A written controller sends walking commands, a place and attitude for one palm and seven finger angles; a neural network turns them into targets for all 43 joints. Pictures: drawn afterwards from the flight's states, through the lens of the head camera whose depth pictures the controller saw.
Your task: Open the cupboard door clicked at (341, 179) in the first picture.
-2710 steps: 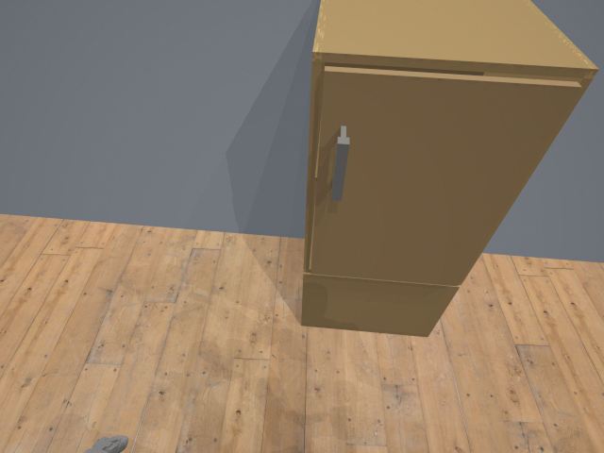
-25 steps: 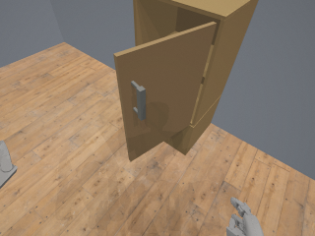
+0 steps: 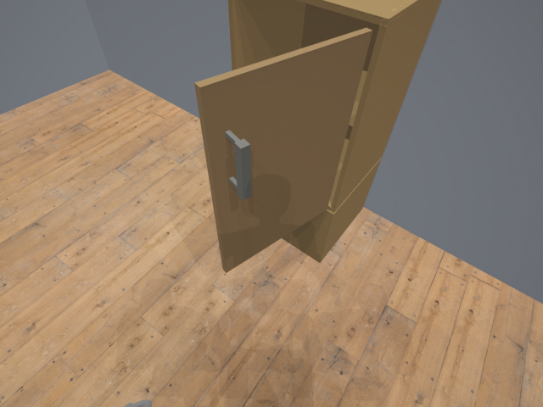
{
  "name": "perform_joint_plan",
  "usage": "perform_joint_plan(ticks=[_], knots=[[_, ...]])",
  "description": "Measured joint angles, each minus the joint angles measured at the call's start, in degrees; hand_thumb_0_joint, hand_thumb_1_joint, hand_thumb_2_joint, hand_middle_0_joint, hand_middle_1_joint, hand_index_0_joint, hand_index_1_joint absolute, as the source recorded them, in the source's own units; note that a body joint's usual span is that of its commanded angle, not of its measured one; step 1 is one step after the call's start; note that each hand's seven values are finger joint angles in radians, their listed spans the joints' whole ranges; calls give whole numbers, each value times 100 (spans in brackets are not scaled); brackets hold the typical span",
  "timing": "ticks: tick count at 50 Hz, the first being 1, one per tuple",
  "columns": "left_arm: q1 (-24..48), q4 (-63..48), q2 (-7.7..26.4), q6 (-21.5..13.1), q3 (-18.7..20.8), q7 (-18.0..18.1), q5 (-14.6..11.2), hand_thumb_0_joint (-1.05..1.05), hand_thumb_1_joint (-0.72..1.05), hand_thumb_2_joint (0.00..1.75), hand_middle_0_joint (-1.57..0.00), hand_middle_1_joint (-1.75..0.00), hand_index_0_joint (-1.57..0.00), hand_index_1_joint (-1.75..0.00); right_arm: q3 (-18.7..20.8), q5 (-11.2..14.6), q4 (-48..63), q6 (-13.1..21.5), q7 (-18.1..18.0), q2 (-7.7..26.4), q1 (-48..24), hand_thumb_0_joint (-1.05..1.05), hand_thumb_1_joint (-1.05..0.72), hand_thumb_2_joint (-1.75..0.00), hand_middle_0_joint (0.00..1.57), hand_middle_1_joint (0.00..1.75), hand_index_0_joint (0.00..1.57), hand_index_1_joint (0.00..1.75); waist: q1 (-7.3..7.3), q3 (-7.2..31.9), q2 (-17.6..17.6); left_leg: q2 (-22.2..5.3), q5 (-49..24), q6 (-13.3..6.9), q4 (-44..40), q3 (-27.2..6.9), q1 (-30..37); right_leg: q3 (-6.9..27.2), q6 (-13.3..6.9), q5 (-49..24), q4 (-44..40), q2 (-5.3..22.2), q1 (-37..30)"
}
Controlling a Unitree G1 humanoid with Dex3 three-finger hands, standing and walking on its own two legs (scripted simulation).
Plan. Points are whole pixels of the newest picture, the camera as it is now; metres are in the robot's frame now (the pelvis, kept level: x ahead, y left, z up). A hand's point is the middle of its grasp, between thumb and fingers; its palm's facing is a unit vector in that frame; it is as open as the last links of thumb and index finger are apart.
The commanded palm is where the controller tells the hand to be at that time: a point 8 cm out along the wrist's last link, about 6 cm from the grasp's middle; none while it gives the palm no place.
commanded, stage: let the arm hang, fingers relaxed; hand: left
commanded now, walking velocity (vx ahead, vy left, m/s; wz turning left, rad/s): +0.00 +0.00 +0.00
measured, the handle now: (237, 165) +0.54 +0.08 +0.03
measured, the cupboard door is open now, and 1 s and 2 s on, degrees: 76 76 76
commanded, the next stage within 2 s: look to check the result in 0.84 s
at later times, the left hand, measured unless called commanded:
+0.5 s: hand out of the picture -0.05 +0.16 -0.16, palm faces +0.06 -0.98 -0.20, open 7.4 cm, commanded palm none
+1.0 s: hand out of the picture -0.02 +0.13 -0.17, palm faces +0.07 -0.98 -0.17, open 7.4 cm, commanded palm none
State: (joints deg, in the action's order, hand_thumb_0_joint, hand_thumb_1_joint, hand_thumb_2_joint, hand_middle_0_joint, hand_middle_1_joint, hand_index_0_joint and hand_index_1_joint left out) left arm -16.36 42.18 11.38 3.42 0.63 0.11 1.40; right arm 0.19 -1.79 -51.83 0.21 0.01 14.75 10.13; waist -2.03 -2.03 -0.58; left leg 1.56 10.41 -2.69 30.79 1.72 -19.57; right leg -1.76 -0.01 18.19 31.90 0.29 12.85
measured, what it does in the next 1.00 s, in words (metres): stands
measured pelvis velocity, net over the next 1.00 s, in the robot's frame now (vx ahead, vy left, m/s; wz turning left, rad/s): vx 0.02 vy -0.02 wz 0.01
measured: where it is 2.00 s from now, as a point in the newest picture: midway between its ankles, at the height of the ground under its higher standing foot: outside the picture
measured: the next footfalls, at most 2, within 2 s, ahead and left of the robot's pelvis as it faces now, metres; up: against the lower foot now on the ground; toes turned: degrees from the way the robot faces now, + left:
none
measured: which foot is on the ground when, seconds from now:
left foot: down 0.00-1.00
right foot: down 0.00-1.00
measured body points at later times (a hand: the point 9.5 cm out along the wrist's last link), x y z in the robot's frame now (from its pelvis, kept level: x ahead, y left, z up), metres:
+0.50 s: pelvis +0.01 -0.01 +0.01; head +0.01 -0.02 +0.46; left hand -0.05 +0.21 -0.15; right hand -0.01 -0.20 -0.16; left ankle +0.07 +0.09 -0.73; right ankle -0.01 -0.12 -0.73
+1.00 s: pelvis +0.02 -0.02 +0.01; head +0.03 -0.03 +0.46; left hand -0.02 +0.18 -0.15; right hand -0.01 -0.22 -0.16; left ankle +0.07 +0.09 -0.73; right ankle -0.01 -0.12 -0.73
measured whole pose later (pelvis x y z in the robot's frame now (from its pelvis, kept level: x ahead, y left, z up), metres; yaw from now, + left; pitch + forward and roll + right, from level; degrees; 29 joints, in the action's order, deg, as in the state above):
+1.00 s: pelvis +0.02 -0.02 +0.01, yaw +1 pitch -2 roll +0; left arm -18.8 66.8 5.4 -0.3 0.8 2.5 0.1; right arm 0.1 -1.4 -66.0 -0.8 -2.4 6.1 17.8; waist -0.6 -3.3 0.9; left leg 0.7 8.9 -0.9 24.6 0.5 -13.8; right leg -2.7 -1.7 16.5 24.9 -0.9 6.7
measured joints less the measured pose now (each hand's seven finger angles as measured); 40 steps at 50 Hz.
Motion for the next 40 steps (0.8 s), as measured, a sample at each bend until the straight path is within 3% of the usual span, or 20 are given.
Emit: perform_joint_plan(ticks=[2,5,15,25,40], knots=[[-68,537,-143,-13,23,109,-46,1,94,90,-20,-30,-20,-30,-39,-3,-203,-80,-20,-126,175,1,-90,-90,20,30,20,30,35,-85,-169,-31,-43,35,-78,-57,52,-53,-33,-59,-133,-41,-90],[-150,1148,-40,-74,42,118,-79,0,99,90,-20,-30,-20,-30,-74,3,-527,-172,-62,-302,420,1,-90,-90,20,30,20,30,128,-170,-266,-67,-120,80,-205,-162,108,-149,-82,-175,-378,-96,-223],[-563,2317,-180,-205,-29,130,-116,1,93,90,-20,-30,-20,-30,-37,56,-1083,-238,-157,-599,715,1,-90,-90,20,30,20,30,199,-181,212,-43,-258,58,-534,-156,361,-139,-60,-348,-752,-80,-488],[-456,2487,-453,-296,-36,215,-125,1,91,90,-19,-30,-19,-30,-50,45,-1328,-186,-168,-849,719,1,-91,-90,20,30,20,30,165,-46,294,-21,-236,65,-589,-64,496,-49,-65,-249,-618,-43,-510],[-128,2397,-689,-360,-7,228,-117,1,91,90,-20,-30,-20,-30,-4,30,-1408,-104,-227,-878,811,0,-90,-90,20,30,20,30,116,-15,95,-57,-193,136,-608,-90,535,-67,-132,-191,-617,-83,-541]])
